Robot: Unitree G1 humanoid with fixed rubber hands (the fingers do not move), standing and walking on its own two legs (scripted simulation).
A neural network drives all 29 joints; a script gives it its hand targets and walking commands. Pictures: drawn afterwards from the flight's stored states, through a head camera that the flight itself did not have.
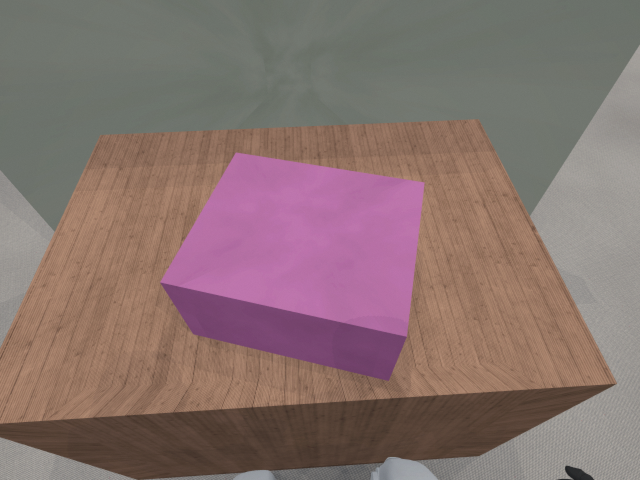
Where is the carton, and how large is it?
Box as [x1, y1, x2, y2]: [160, 153, 424, 380]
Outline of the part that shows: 235,153 160,282 192,332 198,335 388,380 406,337 424,182 242,153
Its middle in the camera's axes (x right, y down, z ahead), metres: -0.02 +0.03 +0.61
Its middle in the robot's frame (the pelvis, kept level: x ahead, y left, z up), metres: +0.43 +0.04 -0.03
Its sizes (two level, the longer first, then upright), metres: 0.315 0.264 0.158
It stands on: a pedestal, 0.63 m high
